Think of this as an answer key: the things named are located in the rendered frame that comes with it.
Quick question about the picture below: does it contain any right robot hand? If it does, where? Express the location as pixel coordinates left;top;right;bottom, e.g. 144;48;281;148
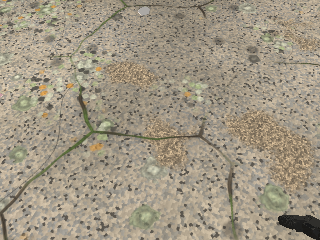
278;215;320;240

